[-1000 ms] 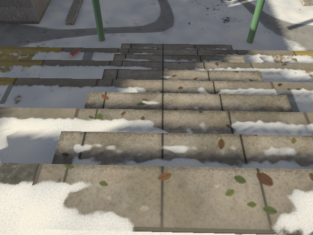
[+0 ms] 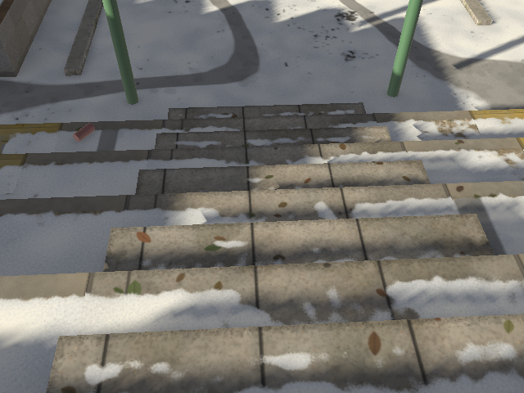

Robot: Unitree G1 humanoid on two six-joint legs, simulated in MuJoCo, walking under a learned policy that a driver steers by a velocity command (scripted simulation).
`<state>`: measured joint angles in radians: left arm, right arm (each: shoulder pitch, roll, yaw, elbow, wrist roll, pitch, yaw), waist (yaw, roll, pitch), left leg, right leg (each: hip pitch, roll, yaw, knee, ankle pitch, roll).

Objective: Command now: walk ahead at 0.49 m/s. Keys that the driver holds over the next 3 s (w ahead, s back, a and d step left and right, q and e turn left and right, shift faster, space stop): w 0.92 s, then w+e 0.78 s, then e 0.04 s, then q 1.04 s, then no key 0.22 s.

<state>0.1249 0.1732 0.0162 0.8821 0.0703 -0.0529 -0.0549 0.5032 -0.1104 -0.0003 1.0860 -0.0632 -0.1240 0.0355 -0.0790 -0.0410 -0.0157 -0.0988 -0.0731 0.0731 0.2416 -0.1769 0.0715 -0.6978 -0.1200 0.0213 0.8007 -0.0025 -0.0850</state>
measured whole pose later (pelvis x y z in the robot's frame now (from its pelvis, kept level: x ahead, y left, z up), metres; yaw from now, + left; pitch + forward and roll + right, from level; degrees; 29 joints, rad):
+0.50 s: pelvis +0.25 -0.09 +0.00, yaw +0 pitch +1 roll -1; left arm 0.48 0.13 0.04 1.07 0.07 -0.11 -0.03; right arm 0.16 -0.19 -0.04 0.93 -0.08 -0.08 0.04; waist 0.07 0.04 -0.01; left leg -0.67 0.11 -0.05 0.93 -0.09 0.08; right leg -0.15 0.08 -0.07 0.27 -0.15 -0.09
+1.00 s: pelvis +0.55 -0.01 -0.15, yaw -2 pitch +2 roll -3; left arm 0.68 0.11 -0.02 1.15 0.06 -0.06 -0.08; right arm 0.10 -0.18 -0.02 0.93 -0.08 -0.09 0.07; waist 0.12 0.03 -0.01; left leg -0.32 0.05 0.07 0.41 -0.15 0.05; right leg -0.23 0.04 0.06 1.53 -0.84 -0.02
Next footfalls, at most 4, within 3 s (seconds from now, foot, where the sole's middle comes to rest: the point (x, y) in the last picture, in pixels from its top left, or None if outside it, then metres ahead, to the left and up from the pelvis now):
0.22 right None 0.29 -0.16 -0.78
0.94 left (221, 369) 0.64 0.09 -0.93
1.54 right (312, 297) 0.94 -0.23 -1.07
2.00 left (267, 249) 1.26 -0.10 -1.22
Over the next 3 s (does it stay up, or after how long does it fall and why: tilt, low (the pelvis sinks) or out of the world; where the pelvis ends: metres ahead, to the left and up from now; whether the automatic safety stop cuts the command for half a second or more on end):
stays up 1.19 -0.23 -0.44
